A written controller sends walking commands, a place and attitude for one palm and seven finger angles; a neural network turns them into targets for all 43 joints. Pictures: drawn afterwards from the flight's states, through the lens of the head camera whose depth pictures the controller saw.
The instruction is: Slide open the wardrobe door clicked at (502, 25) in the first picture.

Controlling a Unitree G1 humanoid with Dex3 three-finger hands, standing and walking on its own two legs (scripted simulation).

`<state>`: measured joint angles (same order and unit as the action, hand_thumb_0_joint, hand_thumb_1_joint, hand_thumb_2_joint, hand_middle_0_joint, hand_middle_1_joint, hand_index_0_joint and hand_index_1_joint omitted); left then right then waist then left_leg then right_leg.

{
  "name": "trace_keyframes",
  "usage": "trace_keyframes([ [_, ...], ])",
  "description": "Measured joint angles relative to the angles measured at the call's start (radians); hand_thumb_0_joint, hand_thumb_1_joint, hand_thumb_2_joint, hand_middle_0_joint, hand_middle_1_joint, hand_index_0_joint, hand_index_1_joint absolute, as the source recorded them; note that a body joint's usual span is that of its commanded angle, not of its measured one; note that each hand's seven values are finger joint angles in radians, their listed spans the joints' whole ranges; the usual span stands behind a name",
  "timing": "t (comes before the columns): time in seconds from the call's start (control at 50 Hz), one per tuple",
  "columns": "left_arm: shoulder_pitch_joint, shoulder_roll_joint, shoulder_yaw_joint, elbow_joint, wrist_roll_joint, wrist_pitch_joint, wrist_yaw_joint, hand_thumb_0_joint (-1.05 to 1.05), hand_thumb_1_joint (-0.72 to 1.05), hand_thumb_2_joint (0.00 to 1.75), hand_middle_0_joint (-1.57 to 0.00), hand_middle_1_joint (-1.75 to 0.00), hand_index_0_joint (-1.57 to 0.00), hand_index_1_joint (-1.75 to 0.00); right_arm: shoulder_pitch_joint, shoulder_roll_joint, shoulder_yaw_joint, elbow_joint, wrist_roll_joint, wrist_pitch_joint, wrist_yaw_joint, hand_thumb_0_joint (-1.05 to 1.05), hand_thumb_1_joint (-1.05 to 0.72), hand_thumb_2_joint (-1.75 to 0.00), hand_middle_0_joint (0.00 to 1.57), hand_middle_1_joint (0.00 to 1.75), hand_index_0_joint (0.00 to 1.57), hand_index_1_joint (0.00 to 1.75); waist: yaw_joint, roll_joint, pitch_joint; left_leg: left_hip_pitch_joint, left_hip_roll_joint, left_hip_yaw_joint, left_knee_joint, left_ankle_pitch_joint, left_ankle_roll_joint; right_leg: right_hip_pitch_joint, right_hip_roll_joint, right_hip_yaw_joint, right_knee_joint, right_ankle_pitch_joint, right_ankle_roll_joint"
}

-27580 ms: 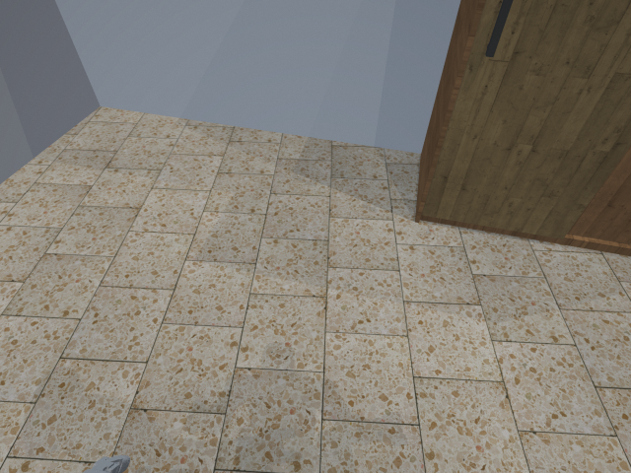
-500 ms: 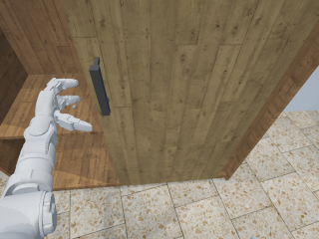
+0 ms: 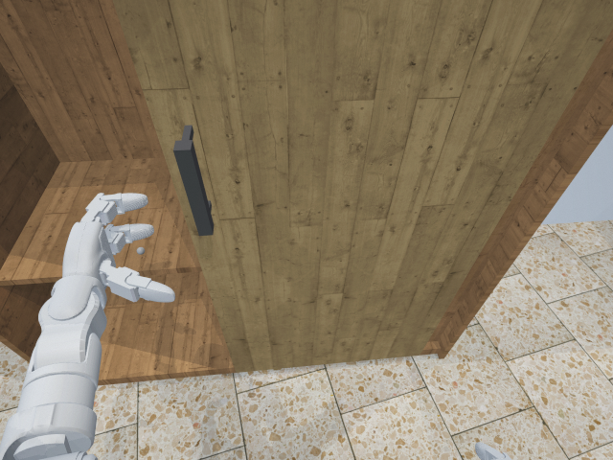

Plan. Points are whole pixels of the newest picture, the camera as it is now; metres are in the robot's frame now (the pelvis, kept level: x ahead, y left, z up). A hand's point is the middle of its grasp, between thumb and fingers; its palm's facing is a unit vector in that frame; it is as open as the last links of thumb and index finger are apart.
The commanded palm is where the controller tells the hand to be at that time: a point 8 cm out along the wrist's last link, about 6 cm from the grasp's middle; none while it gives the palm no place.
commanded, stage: slip the hand off the handle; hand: left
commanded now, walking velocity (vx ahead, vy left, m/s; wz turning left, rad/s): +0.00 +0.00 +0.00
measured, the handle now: (197, 183) +0.47 +0.18 +0.11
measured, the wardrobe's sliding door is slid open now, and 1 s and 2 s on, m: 0.50 0.50 0.50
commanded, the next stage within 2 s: draw the hand back to the body in 0.30 s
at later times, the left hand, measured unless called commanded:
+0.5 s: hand (121, 284) +0.29 +0.23 +0.11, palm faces +0.18 -0.98 +0.01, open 14.7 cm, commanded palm +0.25 +0.27 +0.12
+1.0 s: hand (80, 325) +0.22 +0.23 +0.14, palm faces +0.25 -0.96 -0.15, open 14.4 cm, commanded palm +0.18 +0.28 +0.15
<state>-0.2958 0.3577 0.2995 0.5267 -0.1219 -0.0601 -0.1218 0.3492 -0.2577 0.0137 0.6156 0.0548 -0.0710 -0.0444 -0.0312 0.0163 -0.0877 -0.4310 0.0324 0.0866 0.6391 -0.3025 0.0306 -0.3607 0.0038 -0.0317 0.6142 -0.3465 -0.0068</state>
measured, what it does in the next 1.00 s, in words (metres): stands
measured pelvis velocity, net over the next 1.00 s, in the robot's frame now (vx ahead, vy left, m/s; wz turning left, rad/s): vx -0.02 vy -0.02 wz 0.04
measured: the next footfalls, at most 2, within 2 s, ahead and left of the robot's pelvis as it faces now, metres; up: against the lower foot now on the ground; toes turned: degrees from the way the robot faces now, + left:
none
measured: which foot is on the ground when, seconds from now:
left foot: down 0.00-1.00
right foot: down 0.00-1.00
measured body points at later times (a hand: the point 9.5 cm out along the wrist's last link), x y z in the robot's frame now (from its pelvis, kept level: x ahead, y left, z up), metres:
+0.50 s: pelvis -0.02 -0.02 +0.00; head -0.02 -0.02 +0.45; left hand +0.27 +0.28 +0.12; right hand +0.17 -0.24 -0.07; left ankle +0.01 +0.10 -0.73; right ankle -0.02 -0.12 -0.73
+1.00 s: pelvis -0.02 -0.02 +0.01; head -0.05 -0.04 +0.46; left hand +0.20 +0.28 +0.15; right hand +0.18 -0.25 -0.06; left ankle +0.01 +0.10 -0.73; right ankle -0.02 -0.12 -0.73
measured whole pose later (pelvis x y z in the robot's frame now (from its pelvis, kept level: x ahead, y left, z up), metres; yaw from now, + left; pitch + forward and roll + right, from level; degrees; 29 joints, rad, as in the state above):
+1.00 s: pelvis -0.02 -0.02 +0.01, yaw +2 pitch -2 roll +0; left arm 0.13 0.34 0.30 -0.02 -0.24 -0.03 -0.16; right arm 0.22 -0.26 0.04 0.65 0.04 -0.24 -0.11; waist 0.04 0.05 -0.05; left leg -0.29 0.03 0.04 0.57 -0.25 0.00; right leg -0.21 0.01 -0.08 0.55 -0.31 -0.03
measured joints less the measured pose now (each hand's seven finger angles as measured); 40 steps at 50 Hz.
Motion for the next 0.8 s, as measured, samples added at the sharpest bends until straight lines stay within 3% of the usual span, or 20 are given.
trace_keyframes([
  [0.22,0.115,-0.010,-0.062,-0.168,-0.052,0.071,-0.046,-0.02,-0.54,0.20,-0.25,-1.15,-0.25,-1.15,-0.098,-0.015,0.009,-0.007,0.010,-0.052,-0.037,0.01,-0.91,-0.90,0.21,0.30,0.20,0.30,0.050,0.017,0.008,0.029,-0.010,-0.038,-0.010,0.018,-0.007,0.047,-0.006,-0.039,-0.015,0.005,-0.007],
  [0.44,0.164,-0.024,-0.074,-0.224,-0.036,0.094,-0.024,-0.02,-0.54,0.20,-0.25,-1.15,-0.25,-1.15,-0.132,0.003,0.034,-0.013,0.003,-0.081,-0.051,0.01,-0.91,-0.90,0.21,0.30,0.20,0.30,0.058,0.010,0.025,0.055,-0.007,-0.053,-0.020,0.033,-0.020,0.071,-0.002,-0.053,-0.013,0.007,-0.020],
  [0.5,0.140,-0.046,-0.027,-0.216,-0.151,0.014,-0.072,-0.02,-0.54,0.20,-0.25,-1.15,-0.25,-1.15,-0.133,0.006,0.045,0.016,-0.002,-0.106,-0.064,0.01,-0.91,-0.90,0.21,0.30,0.20,0.30,0.056,0.009,0.041,0.061,-0.004,-0.059,-0.019,0.035,-0.024,0.081,0.002,-0.058,-0.016,0.010,-0.024],
  [0.54,0.137,-0.050,-0.001,-0.219,-0.185,-0.044,-0.110,-0.02,-0.54,0.20,-0.25,-1.15,-0.25,-1.15,-0.124,0.011,0.049,0.032,-0.004,-0.118,-0.066,0.01,-0.91,-0.90,0.21,0.30,0.20,0.30,0.058,0.003,0.036,0.062,0.000,-0.054,-0.020,0.035,-0.027,0.077,0.005,-0.053,-0.012,0.010,-0.027],
  [0.6,0.174,-0.031,0.008,-0.241,-0.173,-0.054,-0.141,-0.02,-0.54,0.20,-0.25,-1.15,-0.25,-1.15,-0.096,0.012,0.045,0.030,-0.001,-0.124,-0.057,0.01,-0.91,-0.90,0.21,0.30,0.20,0.30,0.057,0.006,0.015,0.064,0.002,-0.043,-0.024,0.033,-0.028,0.070,0.006,-0.042,-0.006,0.006,-0.028],
  [0.72,0.309,-0.028,0.018,-0.334,-0.195,0.068,-0.155,-0.02,-0.54,0.20,-0.25,-1.15,-0.25,-1.15,-0.062,-0.007,0.029,0.012,0.010,-0.125,-0.054,0.01,-0.91,-0.90,0.21,0.30,0.20,0.30,0.055,0.031,0.009,0.086,0.000,-0.031,-0.043,0.037,-0.026,0.084,0.004,-0.030,-0.015,0.008,-0.024],
  [0.8,0.367,-0.048,0.039,-0.425,-0.202,0.043,-0.125,-0.02,-0.55,0.20,-0.25,-1.15,-0.25,-1.15,-0.060,-0.008,0.025,0.023,0.004,-0.148,-0.060,0.02,-0.91,-0.90,0.21,0.30,0.20,0.30,0.068,0.024,0.011,0.098,0.000,-0.036,-0.049,0.040,-0.027,0.098,0.005,-0.034,-0.022,0.010,-0.025],
])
